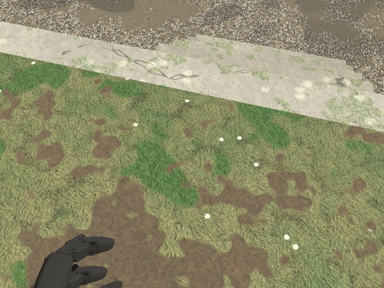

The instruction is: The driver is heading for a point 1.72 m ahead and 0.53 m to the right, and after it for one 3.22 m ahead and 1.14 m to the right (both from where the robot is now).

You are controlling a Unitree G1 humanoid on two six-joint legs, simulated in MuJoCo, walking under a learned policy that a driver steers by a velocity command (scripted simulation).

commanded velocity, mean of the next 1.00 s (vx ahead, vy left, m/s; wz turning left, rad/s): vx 0.20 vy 0.00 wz -0.38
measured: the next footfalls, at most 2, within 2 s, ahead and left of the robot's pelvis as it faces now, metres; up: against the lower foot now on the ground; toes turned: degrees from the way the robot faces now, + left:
right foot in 0.12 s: +0.34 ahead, -0.15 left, +0.00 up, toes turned +11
left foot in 0.50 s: +0.38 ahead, +0.07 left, +0.00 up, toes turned -7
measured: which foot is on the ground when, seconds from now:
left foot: down 0.00-0.10, up 0.12-0.48, down 0.50-0.92, up 0.94-1.00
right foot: up 0.00-0.10, down 0.12-0.50, up 0.52-0.90, down 0.92-1.00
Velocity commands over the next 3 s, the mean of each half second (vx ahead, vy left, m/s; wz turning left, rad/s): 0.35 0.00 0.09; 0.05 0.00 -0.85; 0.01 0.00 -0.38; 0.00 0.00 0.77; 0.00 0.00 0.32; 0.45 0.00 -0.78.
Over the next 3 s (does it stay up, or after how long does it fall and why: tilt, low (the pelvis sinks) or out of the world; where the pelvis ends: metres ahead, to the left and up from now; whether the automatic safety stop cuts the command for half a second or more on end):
stays up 0.52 -0.10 0.00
